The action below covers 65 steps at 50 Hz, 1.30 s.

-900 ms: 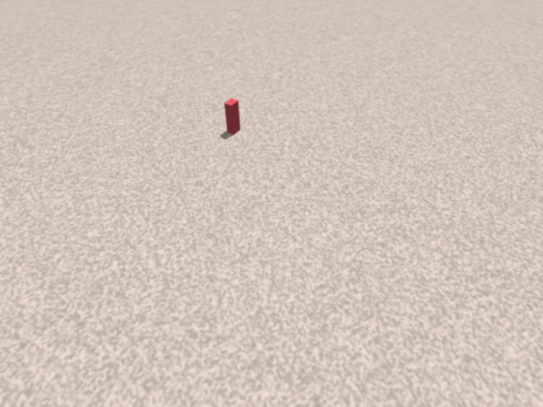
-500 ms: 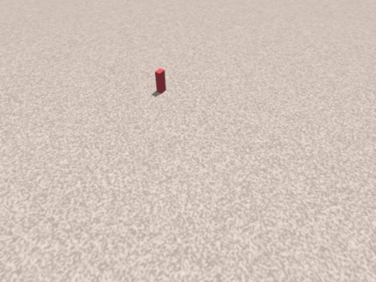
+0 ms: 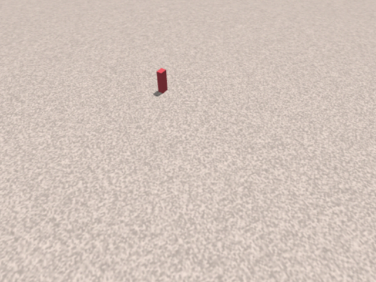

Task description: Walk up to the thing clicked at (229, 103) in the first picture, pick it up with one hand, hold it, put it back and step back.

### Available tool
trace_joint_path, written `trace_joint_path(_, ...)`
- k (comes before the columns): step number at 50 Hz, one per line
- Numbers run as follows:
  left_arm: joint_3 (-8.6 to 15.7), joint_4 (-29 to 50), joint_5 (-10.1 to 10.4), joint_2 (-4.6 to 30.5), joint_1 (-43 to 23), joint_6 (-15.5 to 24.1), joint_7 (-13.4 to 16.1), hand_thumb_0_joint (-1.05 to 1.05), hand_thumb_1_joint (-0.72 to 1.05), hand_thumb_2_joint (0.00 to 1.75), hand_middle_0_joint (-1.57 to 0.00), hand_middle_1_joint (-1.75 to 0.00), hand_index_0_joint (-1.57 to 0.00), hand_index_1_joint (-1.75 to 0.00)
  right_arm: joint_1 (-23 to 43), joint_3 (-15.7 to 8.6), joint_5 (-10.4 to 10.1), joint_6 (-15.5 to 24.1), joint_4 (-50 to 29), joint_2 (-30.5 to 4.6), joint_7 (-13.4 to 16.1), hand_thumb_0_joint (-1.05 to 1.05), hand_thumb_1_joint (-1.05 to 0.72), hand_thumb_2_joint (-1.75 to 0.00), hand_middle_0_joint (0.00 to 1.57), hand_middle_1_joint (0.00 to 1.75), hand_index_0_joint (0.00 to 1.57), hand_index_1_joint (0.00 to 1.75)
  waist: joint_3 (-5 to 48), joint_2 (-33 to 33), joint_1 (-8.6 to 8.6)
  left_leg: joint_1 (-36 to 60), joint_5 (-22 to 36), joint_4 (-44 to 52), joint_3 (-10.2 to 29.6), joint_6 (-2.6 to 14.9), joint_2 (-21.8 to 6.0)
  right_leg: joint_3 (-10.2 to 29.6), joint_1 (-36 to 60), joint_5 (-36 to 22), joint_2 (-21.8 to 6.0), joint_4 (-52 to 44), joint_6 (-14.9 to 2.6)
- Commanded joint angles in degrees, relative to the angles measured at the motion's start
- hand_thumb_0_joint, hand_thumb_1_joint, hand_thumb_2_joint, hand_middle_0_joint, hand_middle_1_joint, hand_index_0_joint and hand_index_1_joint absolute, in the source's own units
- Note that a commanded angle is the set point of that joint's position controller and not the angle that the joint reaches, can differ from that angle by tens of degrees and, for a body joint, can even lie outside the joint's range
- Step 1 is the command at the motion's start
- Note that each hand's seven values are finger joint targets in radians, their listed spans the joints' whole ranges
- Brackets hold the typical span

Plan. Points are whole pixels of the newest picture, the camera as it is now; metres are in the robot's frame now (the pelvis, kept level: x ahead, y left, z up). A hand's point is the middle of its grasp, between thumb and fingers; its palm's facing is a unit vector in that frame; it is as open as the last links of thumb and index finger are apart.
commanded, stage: stand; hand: left
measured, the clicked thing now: (162, 81) +1.80 +0.21 -0.68
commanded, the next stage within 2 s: walk up in 0.22 s
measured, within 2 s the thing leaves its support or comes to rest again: neither
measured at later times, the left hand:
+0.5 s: hand out of the picture +0.14 +0.26 -0.14, palm faces -0.05 -0.90 -0.42, open 7.4 cm
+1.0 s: hand (101, 234) +0.30 +0.25 -0.18, palm faces +0.01 -0.94 -0.34, open 7.4 cm
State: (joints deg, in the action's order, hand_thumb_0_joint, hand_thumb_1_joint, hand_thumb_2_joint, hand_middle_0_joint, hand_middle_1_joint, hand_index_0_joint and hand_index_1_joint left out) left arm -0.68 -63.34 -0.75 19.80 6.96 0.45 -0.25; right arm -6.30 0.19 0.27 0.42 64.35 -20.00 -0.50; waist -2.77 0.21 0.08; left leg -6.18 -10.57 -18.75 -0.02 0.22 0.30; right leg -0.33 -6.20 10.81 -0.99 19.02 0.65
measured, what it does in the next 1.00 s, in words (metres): walks ahead: right foot, then left foot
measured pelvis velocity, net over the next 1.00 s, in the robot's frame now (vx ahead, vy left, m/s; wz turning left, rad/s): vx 0.29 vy -0.02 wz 0.04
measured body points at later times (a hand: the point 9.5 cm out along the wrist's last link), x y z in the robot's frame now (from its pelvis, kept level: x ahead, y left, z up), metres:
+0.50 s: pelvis +0.06 -0.04 -0.02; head +0.06 -0.06 +0.43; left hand +0.14 +0.30 -0.11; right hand +0.09 -0.38 -0.14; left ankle +0.00 +0.11 -0.75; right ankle +0.09 -0.17 -0.75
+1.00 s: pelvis +0.29 -0.02 -0.03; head +0.32 -0.01 +0.42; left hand +0.30 +0.30 -0.16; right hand +0.45 -0.33 -0.12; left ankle +0.38 +0.09 -0.75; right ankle +0.15 -0.16 -0.68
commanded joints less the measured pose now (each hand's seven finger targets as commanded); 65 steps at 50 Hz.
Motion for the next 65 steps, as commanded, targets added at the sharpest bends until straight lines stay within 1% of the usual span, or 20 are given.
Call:
trace_joint_path(1, 2.49, 3.02, 0.32, 12.06, -1.73, 1.41, 0.90, 0.00, 0.90, 0.90, -0.20, -0.30, -0.20, -0.30, 2.27, -2.37, 0.11, 1.41, -3.33, -12.27, 0.95, 0.00, -0.90, -0.90, 0.20, 0.30, 0.20, 0.30, 3.81, -0.18, 0.12, 0.60, 8.90, 2.37, 5.81, 1.35, -7.50, 4.98, 0.74, -7.98, -6.51, -2.85, -2.02)
trace_joint_path(10, 2.70, 3.06, 0.23, 12.11, -2.09, 1.43, 0.89, 0.00, 0.90, 0.90, -0.20, -0.30, -0.20, -0.30, 2.04, -2.24, 0.10, 1.49, -3.54, -12.16, 0.98, 0.00, -0.90, -0.90, 0.20, 0.30, 0.20, 0.30, 4.03, -0.47, 0.06, 0.59, 9.46, 2.74, 5.82, 1.25, -7.49, 4.90, 1.44, -8.88, -6.58, -2.88, -1.94)
trace_joint_path(11, 6.93, 6.11, -1.04, 18.90, 0.59, 2.45, -1.21, 0.00, 0.90, 0.90, -0.20, -0.30, -0.20, -0.30, -1.76, -6.57, 1.19, 2.82, -6.45, -18.27, -0.65, 0.00, -0.90, -0.90, 0.20, 0.30, 0.20, 0.30, 11.56, -0.89, -0.23, 1.96, -23.13, -1.59, 7.67, 6.21, -6.62, 3.87, 1.11, 20.07, -3.83, 3.60, -4.08)
trace_joint_path(12, 7.10, 6.13, -1.64, 17.90, -0.75, 2.50, -1.94, 0.00, 0.90, 0.90, -0.20, -0.30, -0.20, -0.30, -2.42, -7.29, 1.57, 3.02, -5.97, -19.35, -1.40, 0.00, -0.90, -0.90, 0.20, 0.30, 0.20, 0.30, 7.06, 2.45, -0.43, -2.04, -33.48, -0.19, 11.07, 7.77, -8.27, 4.39, -5.56, 27.51, -4.13, 7.76, -4.80)
trace_joint_path(17, 6.96, 12.02, -1.30, 15.76, -8.74, 3.21, -3.73, 0.00, 0.90, 0.90, -0.20, -0.30, -0.20, -0.30, -6.44, -9.63, 1.48, 4.39, -8.79, -20.49, -1.92, 0.00, -0.90, -0.90, 0.20, 0.30, 0.20, 0.30, -3.00, 5.90, -3.96, 7.63, -31.48, 11.93, 28.12, 15.83, -21.84, 3.75, -32.07, 18.33, -4.92, 24.44, -2.47)
trace_joint_path(23, 9.09, 5.52, -1.01, 16.43, 12.01, 3.80, -4.10, 0.00, 0.90, 0.90, -0.20, -0.30, -0.20, -0.30, 5.80, -8.90, 1.86, 3.40, -13.81, -16.92, -2.95, 0.00, -0.90, -0.90, 0.20, 0.30, 0.20, 0.30, 3.48, 3.91, 7.83, -16.73, -22.80, -5.11, 3.98, 7.51, -8.97, -5.46, 9.19, 3.12, -0.54, 8.79, -2.15)
trace_joint_path(24, 10.29, 3.18, -1.44, 19.68, 20.49, 4.29, -3.18, 0.00, 0.90, 0.90, -0.20, -0.30, -0.20, -0.30, 5.24, -7.50, 2.12, 3.39, -14.34, -13.21, -2.91, 0.00, -0.90, -0.90, 0.20, 0.30, 0.20, 0.30, 6.69, -8.08, 11.53, -27.40, -24.30, -21.63, -1.40, 5.53, -3.17, -3.10, 22.29, 9.41, -0.99, 5.35, -2.45)
trace_joint_path(25, 11.71, 3.98, -2.45, 25.41, 24.94, 4.66, -2.47, 0.00, 0.90, 0.90, -0.20, -0.30, -0.20, -0.30, 6.26, -5.89, 1.41, 3.76, -16.75, -9.25, -2.97, 0.00, -0.90, -0.90, 0.20, 0.30, 0.20, 0.30, 4.32, -24.13, 13.60, -41.97, -26.41, -40.93, -1.08, 2.51, 5.64, 25.65, 22.35, 33.77, -16.88, -8.74, -6.86)
trace_joint_path(26, 10.43, 7.39, -1.82, 25.34, 17.33, 4.73, -2.46, 0.00, 0.90, 0.90, -0.20, -0.30, -0.20, -0.30, 7.47, -6.48, 1.34, 3.46, -17.18, -13.32, -2.29, 0.00, -0.90, -0.90, 0.20, 0.30, 0.20, 0.30, -0.59, -12.80, 9.69, -40.51, -20.69, -44.42, 8.42, 1.46, 1.31, 38.54, 11.96, 40.78, -25.72, -16.08, -11.93)
trace_joint_path(29, 8.83, 12.12, -0.28, 20.98, 4.55, 5.65, -2.11, 0.00, 0.90, 0.90, -0.20, -0.30, -0.20, -0.30, -0.86, -7.24, 0.62, 3.82, -11.82, -17.24, -3.03, 0.00, -0.90, -0.90, 0.20, 0.30, 0.20, 0.30, -6.92, -3.91, 1.58, -34.25, -7.88, -42.33, 8.76, 0.99, -4.90, 20.97, 2.07, 27.44, -18.37, -14.22, -11.14)
trace_joint_path(32, 8.08, 12.66, 0.12, 19.32, 4.87, 6.36, -2.13, 0.00, 0.90, 0.90, -0.20, -0.30, -0.20, -0.30, -3.77, -7.37, 0.66, 3.37, -11.04, -16.08, -4.45, 0.00, -0.90, -0.90, 0.20, 0.30, 0.20, 0.30, -5.19, -5.78, 0.65, -28.09, -3.24, -35.53, 6.74, -0.33, -5.05, 8.77, -1.12, 16.40, -14.66, -14.11, -10.55)
trace_joint_path(40, 8.51, 13.22, -0.05, 20.84, 9.94, 5.99, -2.47, 0.00, 0.90, 0.90, -0.20, -0.30, -0.20, -0.30, 6.60, -7.04, 1.05, 3.19, -16.95, -13.69, -6.06, 0.00, -0.90, -0.90, 0.20, 0.30, 0.20, 0.30, -3.74, -4.35, 4.17, -20.11, 4.73, -14.49, -3.46, 0.57, -4.90, -1.59, 1.65, -0.19, -12.79, -9.57, -10.35)
trace_joint_path(44, 7.46, 14.74, 0.32, 19.96, 9.53, 5.04, -1.76, 0.00, 0.90, 0.90, -0.20, -0.30, -0.20, -0.30, -8.25, -8.89, 1.94, 3.77, -13.85, -16.04, -4.65, 0.00, -0.90, -0.90, 0.20, 0.30, 0.20, 0.30, 4.59, 1.73, -3.78, 1.61, -0.07, -9.83, -5.64, 4.50, -1.29, -6.71, -2.09, -20.02, -10.22, 15.75, -8.53)
trace_joint_path(45, 5.96, 15.22, 0.58, 16.17, 12.82, 4.80, -1.49, 0.00, 0.90, 0.90, -0.20, -0.30, -0.20, -0.30, -18.06, -10.75, 3.03, 4.07, -11.63, -20.07, -3.83, 0.00, -0.90, -0.90, 0.20, 0.30, 0.20, 0.30, 11.11, 10.60, -7.25, 16.46, -8.90, -9.37, 2.11, 7.98, -5.81, -8.48, -13.61, -12.42, -6.35, 33.84, -6.01)
trace_joint_path(46, 5.19, 16.53, 1.63, 12.59, 14.35, 4.96, -1.52, 0.00, 0.90, 0.90, -0.20, -0.30, -0.20, -0.30, -21.37, -12.38, 2.77, 4.47, -13.42, -25.24, -2.80, 0.00, -0.90, -0.90, 0.20, 0.30, 0.20, 0.30, 15.01, 20.28, -8.22, 26.32, -18.15, -2.21, 33.28, 13.62, -22.01, -4.31, -31.12, 14.28, 4.43, 49.75, -3.15)
trace_joint_path(47, 6.19, 16.33, 1.46, 18.88, 11.50, 4.99, -0.95, 0.00, 0.90, 0.90, -0.20, -0.30, -0.20, -0.30, -19.07, -12.66, -0.15, 4.53, -14.69, -26.46, -2.77, 0.00, -0.90, -0.90, 0.20, 0.30, 0.20, 0.30, 16.78, 10.67, -8.47, 22.57, -22.16, 4.20, 42.18, 18.08, -25.28, 5.40, -31.94, 19.77, 2.60, 53.62, -4.69)
trace_joint_path(52, 5.88, 12.95, 1.27, 16.86, 15.03, 4.73, -2.44, 0.00, 0.90, 0.90, -0.20, -0.30, -0.20, -0.30, -7.18, -8.24, -0.60, 5.44, -18.07, -17.41, -1.94, 0.00, -0.90, -0.90, 0.20, 0.30, 0.20, 0.30, 2.94, 5.61, -0.11, -1.76, -1.82, 4.66, 9.75, 12.33, -17.44, 5.16, -24.35, 8.80, -5.92, 43.28, -2.30)
trace_joint_path(56, 5.96, 15.24, 0.05, 15.51, 9.39, 4.26, -4.40, 0.00, 0.90, 0.90, -0.20, -0.30, -0.20, -0.30, -6.22, -8.51, 0.03, 6.44, -19.68, -19.46, -2.40, 0.00, -0.90, -0.90, 0.20, 0.30, 0.20, 0.30, -1.14, 7.05, -0.57, -5.89, -8.55, 7.72, 5.58, 14.42, -18.16, 1.60, -24.50, 6.06, -8.21, 27.97, -0.83)
trace_joint_path(61, 7.31, 14.56, -0.05, 15.53, 7.06, 4.66, -5.24, 0.00, 0.90, 0.90, -0.20, -0.30, -0.20, -0.30, -4.91, -8.24, -0.21, 6.42, -19.96, -19.22, -3.00, 0.00, -0.90, -0.90, 0.20, 0.30, 0.20, 0.30, -0.24, 6.05, 0.43, -11.38, -13.32, 4.55, 1.29, 10.46, -14.41, -2.97, -13.02, -5.61, -5.07, 18.29, -1.89)
trace_joint_path(65, 9.33, 11.73, -0.36, 18.63, 16.54, 5.53, -4.00, 0.00, 0.90, 0.90, -0.20, -0.30, -0.20, -0.30, -7.18, -6.57, 0.25, 5.80, -19.57, -15.52, -2.67, 0.00, -0.90, -0.90, 0.20, 0.30, 0.20, 0.30, 4.82, -5.35, 6.57, -20.02, -1.56, -21.52, -5.06, 6.46, -8.62, -3.81, 8.61, 4.85, -1.95, 13.95, -4.38)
